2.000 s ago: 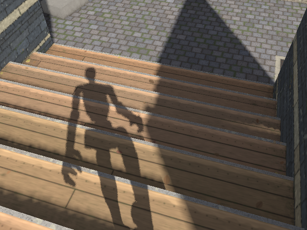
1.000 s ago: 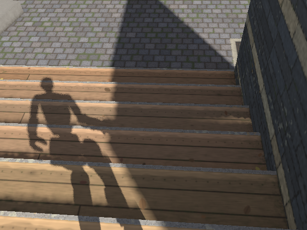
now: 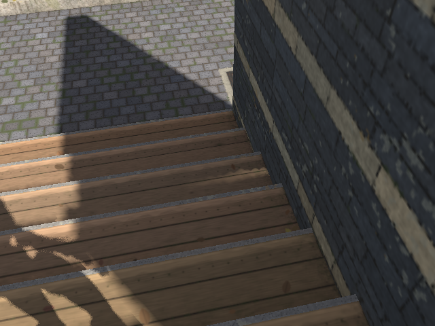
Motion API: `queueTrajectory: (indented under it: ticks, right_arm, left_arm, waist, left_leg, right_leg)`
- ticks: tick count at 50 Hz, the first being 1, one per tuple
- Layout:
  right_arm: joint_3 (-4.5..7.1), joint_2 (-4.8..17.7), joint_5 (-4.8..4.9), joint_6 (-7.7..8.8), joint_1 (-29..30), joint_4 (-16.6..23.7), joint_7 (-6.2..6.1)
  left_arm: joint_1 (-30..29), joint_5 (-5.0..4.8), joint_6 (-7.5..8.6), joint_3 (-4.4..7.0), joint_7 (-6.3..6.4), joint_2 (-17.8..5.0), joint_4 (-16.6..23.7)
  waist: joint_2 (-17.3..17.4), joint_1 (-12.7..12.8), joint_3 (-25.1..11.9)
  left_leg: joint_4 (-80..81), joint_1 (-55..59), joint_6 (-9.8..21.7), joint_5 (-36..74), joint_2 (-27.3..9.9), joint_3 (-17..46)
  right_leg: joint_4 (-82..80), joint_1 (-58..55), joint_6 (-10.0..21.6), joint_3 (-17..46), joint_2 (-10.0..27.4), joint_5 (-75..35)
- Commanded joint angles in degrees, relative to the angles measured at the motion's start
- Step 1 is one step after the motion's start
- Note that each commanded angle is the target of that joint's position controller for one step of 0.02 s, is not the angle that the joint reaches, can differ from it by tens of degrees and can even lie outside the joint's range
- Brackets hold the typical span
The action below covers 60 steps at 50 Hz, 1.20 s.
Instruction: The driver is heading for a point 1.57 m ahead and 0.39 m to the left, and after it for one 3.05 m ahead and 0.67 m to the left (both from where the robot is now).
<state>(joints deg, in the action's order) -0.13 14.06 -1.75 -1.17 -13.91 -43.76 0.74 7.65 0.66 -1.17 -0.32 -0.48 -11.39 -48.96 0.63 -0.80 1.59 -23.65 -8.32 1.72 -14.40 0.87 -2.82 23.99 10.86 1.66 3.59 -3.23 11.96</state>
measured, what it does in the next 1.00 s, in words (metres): stands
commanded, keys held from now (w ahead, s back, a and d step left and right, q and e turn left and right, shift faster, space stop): no key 0.92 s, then w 0.08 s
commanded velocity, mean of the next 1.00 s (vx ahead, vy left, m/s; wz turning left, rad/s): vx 0.01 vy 0.00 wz -0.01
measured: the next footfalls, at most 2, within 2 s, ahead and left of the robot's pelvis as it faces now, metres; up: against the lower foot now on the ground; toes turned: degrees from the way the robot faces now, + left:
right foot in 1.30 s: +0.13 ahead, -0.09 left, +0.00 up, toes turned -4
left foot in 1.78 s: +0.45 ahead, +0.04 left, -0.15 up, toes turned +4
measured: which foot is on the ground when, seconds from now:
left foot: down 0.00-1.00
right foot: down 0.00-0.98, up 1.00-1.00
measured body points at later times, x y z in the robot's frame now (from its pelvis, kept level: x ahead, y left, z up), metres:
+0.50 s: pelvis +0.00 +0.01 +0.00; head +0.00 +0.01 +0.45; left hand +0.07 +0.25 -0.15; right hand +0.06 -0.24 -0.14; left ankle -0.02 +0.10 -0.74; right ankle +0.01 -0.10 -0.74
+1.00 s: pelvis +0.00 +0.03 +0.00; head +0.00 +0.03 +0.45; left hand +0.02 +0.25 -0.16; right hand +0.01 -0.21 -0.15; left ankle -0.02 +0.10 -0.74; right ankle +0.01 -0.10 -0.74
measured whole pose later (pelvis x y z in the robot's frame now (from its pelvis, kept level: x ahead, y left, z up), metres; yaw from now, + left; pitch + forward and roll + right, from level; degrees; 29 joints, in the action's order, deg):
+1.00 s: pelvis +0.00 +0.03 +0.00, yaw +0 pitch -1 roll +0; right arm 0.0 10.5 -1.3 -0.3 -16.4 -62.5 -0.3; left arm 13.2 0.7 -1.0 -0.1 1.2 -9.4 -65.8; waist -0.5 -0.9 0.1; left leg -20.9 -6.4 4.2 -13.4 3.3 -2.7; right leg 23.1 9.7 0.4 3.8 -0.8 12.9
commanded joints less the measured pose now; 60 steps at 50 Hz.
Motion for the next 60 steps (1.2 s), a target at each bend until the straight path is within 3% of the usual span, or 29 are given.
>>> queueTrajectory:
  ticks: [1,5,29,46,47,49,51,52,53,55,58,60]
  right_arm:
    - [1.34,5.2,0.00,0.60,-0.7,1.9,-0.27]
    - [1.70,5.9,0.22,0.51,-0.8,0.2,-0.50]
    - [1.28,3.9,0.39,1.14,-2.1,-11.8,-1.21]
    - [0.51,1.8,0.47,1.54,-3.8,-17.5,-1.41]
    - [0.45,1.7,0.49,1.56,-4.2,-17.7,-1.34]
    - [1.75,4.8,0.56,1.07,-5.4,-18.0,-1.21]
    - [2.99,6.6,0.20,0.22,-9.3,-18.5,-1.12]
    - [3.30,6.3,0.03,0.12,-11.3,-19.0,-1.11]
    - [3.40,5.6,-0.23,0.27,-12.3,-19.1,-1.17]
    - [3.88,5.8,-0.62,0.85,-12.5,-18.9,-1.29]
    - [4.23,5.2,-0.19,2.11,-9.5,-17.2,-0.88]
    - [4.51,5.7,-0.18,2.98,-8.1,-16.1,-0.94]
  left_arm:
    - [-1.5,-0.03,0.75,1.38,0.29,-6.0,1.8]
    - [-0.8,-0.34,0.58,1.67,0.55,-6.6,-0.3]
    - [3.1,-0.40,0.60,1.49,1.48,-4.9,-11.9]
    - [5.6,-0.21,0.64,0.67,1.85,-2.6,-15.8]
    - [6.2,-0.21,0.60,0.58,1.86,-2.2,-16.1]
    - [6.1,0.12,0.46,1.01,1.81,-2.7,-15.3]
    - [3.0,0.98,0.39,1.51,1.43,-3.5,-13.1]
    - [0.5,1.33,0.61,1.57,1.22,-3.4,-11.5]
    - [-1.2,1.28,1.00,1.66,0.94,-3.3,-10.3]
    - [-0.5,1.27,1.81,1.95,0.24,-3.6,-9.6]
    - [1.9,1.40,1.93,2.18,-0.76,-3.0,-9.3]
    - [2.8,1.50,1.57,2.34,-0.87,-2.9,-9.2]
  waist:
    - [-1.0,-0.1,-2.6]
    - [-1.0,0.0,-2.5]
    - [-0.9,0.2,-1.1]
    - [-0.7,0.1,1.1]
    - [-0.4,0.0,-0.1]
    - [2.9,-0.8,0.6]
    - [5.6,-2.9,5.4]
    - [6.1,-4.1,8.3]
    - [5.9,-4.4,9.7]
    - [4.5,-3.1,9.0]
    - [4.0,-0.4,6.9]
    - [4.0,0.7,7.3]
  left_leg:
    - [3.6,2.3,0.5,6.6,-5.9,6.2]
    - [4.0,2.8,0.6,8.4,-6.4,6.3]
    - [7.1,3.1,1.3,6.4,-6.9,7.3]
    - [8.1,1.5,1.7,5.1,-6.6,8.4]
    - [9.1,1.9,1.7,0.4,-6.3,8.8]
    - [10.9,2.2,3.7,-15.8,-6.3,11.7]
    - [15.6,2.6,8.0,-32.4,-11.5,19.5]
    - [17.5,1.8,10.1,-34.4,-14.8,23.2]
    - [18.7,1.4,11.4,-32.3,-16.6,25.0]
    - [19.5,2.4,12.3,-26.9,-17.4,24.3]
    - [17.5,-3.7,11.0,-19.1,-13.9,17.0]
    - [16.5,-8.1,11.0,-17.5,-13.5,15.4]
  right_leg:
    - [-4.2,0.6,1.3,6.8,7.4,-12.4]
    - [-4.5,0.0,1.4,6.7,7.6,-14.5]
    - [-7.2,-0.4,1.0,5.7,7.8,-9.9]
    - [-6.7,0.5,0.4,4.9,8.0,-8.5]
    - [-6.7,-0.1,0.3,4.4,7.3,-5.4]
    - [-0.8,3.6,0.9,0.4,3.3,5.8]
    - [7.2,14.3,1.7,-4.0,0.8,13.0]
    - [10.0,17.6,1.9,-5.3,2.0,12.8]
    - [13.1,20.1,1.8,-5.0,3.7,12.2]
    - [17.9,22.0,1.9,-4.6,5.4,10.8]
    - [17.0,13.8,2.0,-6.4,4.4,8.7]
    - [14.2,8.4,1.9,-7.8,3.8,6.7]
